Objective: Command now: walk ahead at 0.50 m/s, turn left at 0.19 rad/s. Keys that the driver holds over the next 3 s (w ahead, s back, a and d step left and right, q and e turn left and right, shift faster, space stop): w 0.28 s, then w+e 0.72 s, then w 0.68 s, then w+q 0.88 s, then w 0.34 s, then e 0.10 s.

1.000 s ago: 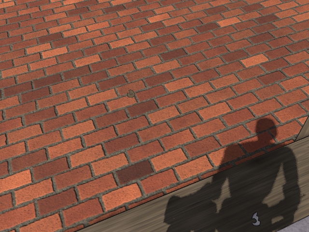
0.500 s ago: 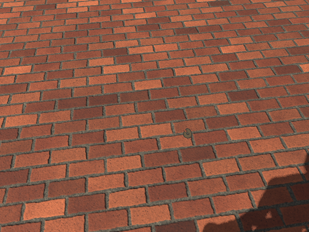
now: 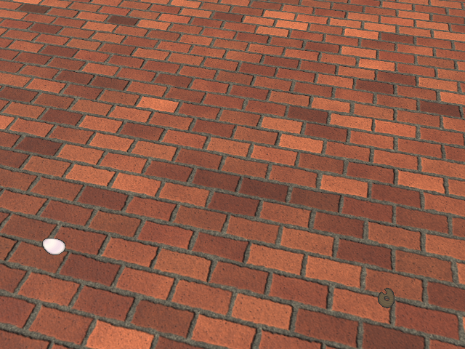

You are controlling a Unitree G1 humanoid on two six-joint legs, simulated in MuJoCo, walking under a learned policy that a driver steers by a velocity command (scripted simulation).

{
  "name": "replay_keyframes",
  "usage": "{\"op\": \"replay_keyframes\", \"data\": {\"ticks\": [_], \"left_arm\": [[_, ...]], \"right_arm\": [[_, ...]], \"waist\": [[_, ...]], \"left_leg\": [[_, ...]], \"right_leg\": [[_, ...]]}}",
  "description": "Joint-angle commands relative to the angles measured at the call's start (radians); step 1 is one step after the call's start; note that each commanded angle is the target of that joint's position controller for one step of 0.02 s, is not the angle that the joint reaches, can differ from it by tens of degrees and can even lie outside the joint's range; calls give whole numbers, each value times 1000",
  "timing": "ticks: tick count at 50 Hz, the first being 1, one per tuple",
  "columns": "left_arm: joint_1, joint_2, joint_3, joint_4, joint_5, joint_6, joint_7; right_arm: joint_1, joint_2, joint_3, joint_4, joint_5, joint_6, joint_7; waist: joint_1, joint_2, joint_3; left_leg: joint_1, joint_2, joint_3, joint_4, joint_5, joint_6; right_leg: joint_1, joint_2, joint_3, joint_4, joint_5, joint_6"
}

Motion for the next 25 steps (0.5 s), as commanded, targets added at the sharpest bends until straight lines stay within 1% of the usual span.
{"op": "replay_keyframes", "data": {"ticks": [1, 2, 3, 4, 5, 6, 7, 8, 9, 10, 11, 12, 13, 14, 15, 16, 17, 18, 19, 20, 21, 23, 24, 25], "left_arm": [[83, 133, 21, -12, -6, -16, -15], [58, 172, 30, -12, 19, -15, -49], [27, 166, 26, -16, 17, -18, -71], [20, 162, 27, -13, 0, -24, -77], [3, 215, 81, -4, -153, 13, -30], [38, 211, 77, 20, -147, 43, -6], [78, 184, 79, 43, -127, 63, 5], [86, 165, 80, 53, -107, 80, 6], [94, 133, 78, 60, -94, 82, 0], [88, 106, 77, 56, -81, 72, -9], [210, 17, 55, 59, -105, 47, -23], [194, 118, 75, 19, -117, 14, -30], [82, 112, 72, -67, -153, -6, -24], [-88, 141, 86, -112, -135, 4, 11], [-109, 125, 92, -124, -141, 11, 27], [-90, 114, 89, -104, -112, 33, 33], [-84, 94, 99, -85, -92, 50, 27], [-73, 77, 104, -80, -92, 58, 24], [-114, 82, 110, -88, -89, 56, 22], [-154, 88, 114, -101, -84, 53, 16], [-191, 79, 113, -114, -82, 52, 6], [-291, 58, 103, -145, -83, 51, -13], [-345, 52, 100, -161, -86, 55, -21], [-385, 56, 99, -177, -89, 59, -28]], "right_arm": [[-145, -17, 11, -69, 37, 6, 9], [-157, -23, 14, -85, 42, 25, 12], [-147, -38, 13, -100, 31, 41, 11], [-156, -62, 10, -109, 15, 50, 5], [-265, -78, -18, -126, 215, 30, -1], [-245, -62, -10, -109, 231, 19, 0], [-204, -47, -12, -81, 205, 10, 6], [-96, -52, -25, -31, 178, 3, 9], [78, -66, -43, 35, 152, 6, 6], [306, -102, -60, 102, 133, 14, -2], [387, -145, -64, 115, 116, 20, -14], [419, -164, -81, 120, 139, 46, -24], [418, -244, -110, 154, 153, 56, -35], [295, -163, -90, 134, 147, 58, -44], [167, -122, -70, 102, 122, 33, -56], [101, -77, -58, 102, 118, 9, -51], [55, -50, -50, 111, 120, -2, -47], [38, -49, -51, 117, 106, -4, -52], [60, -60, -55, 129, 98, -10, -59], [89, -71, -60, 143, 91, -14, -71], [116, -80, -65, 153, 92, -15, -81], [140, -104, -75, 161, 105, -12, -97], [155, -117, -80, 168, 111, -10, -102], [172, -120, -83, 176, 117, -7, -104]], "waist": [[14, -86, 121], [-7, -117, 147], [-39, -128, 178], [-49, -104, 214], [-9, -74, 240], [-16, -54, 223], [-10, -56, 197], [-52, -37, 135], [-125, -41, 42], [-228, 5, -57], [-216, 174, -267], [-247, 179, -372], [-231, 232, -361], [-205, -12, -179], [-139, 31, -117], [-90, -22, -38], [-47, -41, 64], [-29, -16, 78], [-42, 9, 99], [-52, 11, 99], [-63, 21, 87], [-94, 14, 82], [-114, 12, 84], [-127, 4, 93]], "left_leg": [[194, -31, 98, -405, 299, 9], [338, -30, 89, -340, 322, 11], [371, -19, 62, -323, 304, 20], [344, -8, 51, -371, 253, 28], [321, -63, 18, -450, 153, 47], [287, -41, 2, -521, 158, 61], [305, -26, 2, -602, 197, 78], [431, -39, 35, -679, 259, 93], [690, -63, 91, -642, 276, 101], [1035, 41, -7, -524, 461, 143], [1402, 229, -152, -205, 704, 236], [1383, 263, -273, -253, 531, 292], [1326, 360, -507, -465, -90, 406], [1077, 308, -528, -665, -429, 349], [888, 356, -524, -690, -421, 363], [714, 333, -485, -700, -299, 342], [519, 252, -314, -708, -176, 289], [431, 196, -211, -735, -206, 257], [410, 174, -156, -743, -131, 254], [418, 165, -111, -743, -62, 249], [435, 154, -68, -742, -21, 241], [478, 139, -3, -755, -5, 222], [506, 147, 9, -772, -14, 218], [541, 155, 18, -780, -43, 210]], "right_leg": [[-173, -137, 181, -173, 87, -168], [-305, -178, 210, -198, 25, -181], [-327, -205, 235, -204, 3, -192], [-270, -226, 257, -175, -16, -182], [-210, -211, 253, -122, 131, -136], [-77, -225, 240, -40, 199, -109], [18, -214, 218, 53, 257, -84], [53, -178, 171, 212, 357, -63], [-40, -129, 125, 408, 411, -48], [-311, -66, 101, 741, 114, -11], [-619, -38, 195, 1085, -300, 16], [-680, -66, 270, 1122, -260, 20], [-831, -71, 221, 1185, -171, 38], [-856, -118, 113, 1144, -20, 44], [-809, -132, 189, 999, 183, 38], [-713, -167, 204, 945, 220, 49], [-606, -181, 229, 769, 260, 65], [-515, -189, 227, 647, 264, 74], [-503, -179, 224, 557, 303, 84], [-493, -178, 226, 467, 355, 85], [-474, -172, 222, 372, 421, 77], [-441, -150, 186, 188, 552, 48], [-435, -139, 165, 143, 582, 36], [-439, -135, 159, 103, 595, 26]]}}
Next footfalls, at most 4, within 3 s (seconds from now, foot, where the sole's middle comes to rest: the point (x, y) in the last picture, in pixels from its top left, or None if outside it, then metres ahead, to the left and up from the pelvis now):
0.18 left None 0.28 0.14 -0.88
0.68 right None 0.56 -0.13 -0.88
1.18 left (285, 265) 0.88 -0.04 -0.88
1.70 right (381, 240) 1.02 -0.39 -0.88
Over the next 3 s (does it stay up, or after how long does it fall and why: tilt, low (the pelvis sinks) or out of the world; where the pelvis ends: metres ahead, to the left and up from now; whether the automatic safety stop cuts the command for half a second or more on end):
stays up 1.61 -0.38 -0.09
